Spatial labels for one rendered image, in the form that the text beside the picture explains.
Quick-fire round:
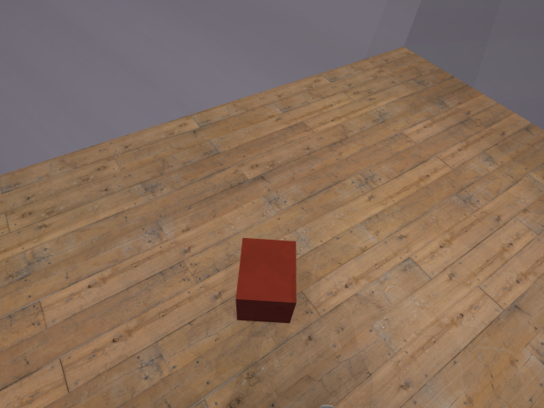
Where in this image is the carton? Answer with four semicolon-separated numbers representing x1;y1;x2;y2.
236;238;297;323

